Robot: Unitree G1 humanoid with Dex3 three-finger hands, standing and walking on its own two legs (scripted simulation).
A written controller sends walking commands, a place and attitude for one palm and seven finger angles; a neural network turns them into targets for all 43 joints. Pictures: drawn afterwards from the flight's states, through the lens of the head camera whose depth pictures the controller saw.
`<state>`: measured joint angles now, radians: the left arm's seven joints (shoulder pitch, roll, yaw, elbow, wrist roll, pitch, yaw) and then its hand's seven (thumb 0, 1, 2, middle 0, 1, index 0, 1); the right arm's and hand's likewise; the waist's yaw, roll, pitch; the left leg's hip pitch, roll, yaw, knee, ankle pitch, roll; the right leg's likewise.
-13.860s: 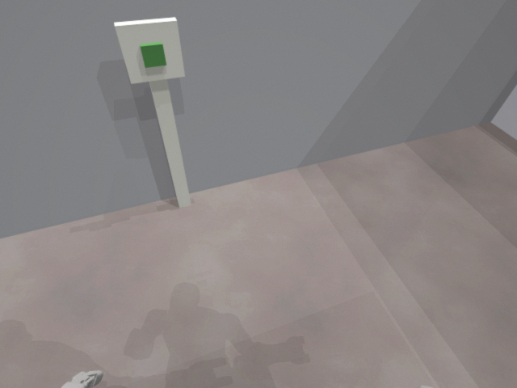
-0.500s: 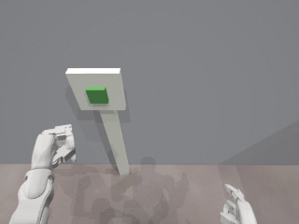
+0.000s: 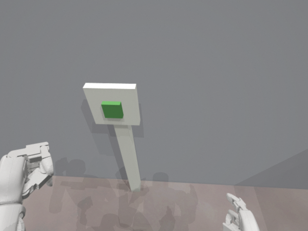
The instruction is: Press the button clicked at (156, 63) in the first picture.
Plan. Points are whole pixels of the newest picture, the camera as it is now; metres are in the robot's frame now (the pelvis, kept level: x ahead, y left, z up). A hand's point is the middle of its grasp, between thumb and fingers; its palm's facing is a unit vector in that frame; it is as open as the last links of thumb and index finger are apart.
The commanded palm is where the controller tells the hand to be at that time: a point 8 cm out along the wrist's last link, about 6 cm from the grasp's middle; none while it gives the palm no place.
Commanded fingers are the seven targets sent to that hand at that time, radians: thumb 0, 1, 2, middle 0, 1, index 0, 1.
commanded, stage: draw the hand back to the body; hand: left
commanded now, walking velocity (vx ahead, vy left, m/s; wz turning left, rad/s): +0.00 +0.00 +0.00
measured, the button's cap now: (113, 109) +0.51 +0.22 +0.02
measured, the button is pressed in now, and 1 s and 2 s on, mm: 0 0 0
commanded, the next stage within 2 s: step back with the hand held close in 0.32 s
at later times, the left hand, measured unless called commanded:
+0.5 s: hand (35, 184) +0.15 +0.24 +0.16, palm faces +0.41 -0.82 -0.40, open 3.1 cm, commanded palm +0.10 +0.28 +0.17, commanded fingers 0.00 0.90 0.90 -1.30 -1.50 -1.30 -1.50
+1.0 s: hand (16, 204) +0.12 +0.26 +0.15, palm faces +0.35 -0.80 -0.49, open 3.1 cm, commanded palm +0.06 +0.29 +0.17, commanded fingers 0.00 0.90 0.90 -1.30 -1.50 -1.30 -1.50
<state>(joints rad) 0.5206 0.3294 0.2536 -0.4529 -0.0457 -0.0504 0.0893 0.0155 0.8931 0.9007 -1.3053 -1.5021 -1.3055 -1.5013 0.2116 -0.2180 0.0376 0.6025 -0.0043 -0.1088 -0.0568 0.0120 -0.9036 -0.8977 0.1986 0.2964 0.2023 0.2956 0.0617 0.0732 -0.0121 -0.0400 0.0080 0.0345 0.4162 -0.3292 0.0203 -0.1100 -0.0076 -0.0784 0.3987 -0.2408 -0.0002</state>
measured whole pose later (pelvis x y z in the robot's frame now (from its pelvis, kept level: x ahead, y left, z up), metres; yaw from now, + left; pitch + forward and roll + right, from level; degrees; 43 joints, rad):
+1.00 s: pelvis -0.08 +0.02 -0.01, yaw -1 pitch +0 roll +0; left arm 0.61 0.37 0.37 -0.54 -0.02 -0.17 0.13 0.01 0.89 0.90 -1.31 -1.50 -1.31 -1.50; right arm 0.18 -0.22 0.00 0.54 0.00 -0.02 -0.07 0.01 -0.90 -0.90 0.20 0.30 0.20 0.30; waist 0.00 0.00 0.01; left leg -0.27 -0.02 0.08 0.53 -0.27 0.06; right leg -0.35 -0.04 -0.03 0.50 -0.15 0.02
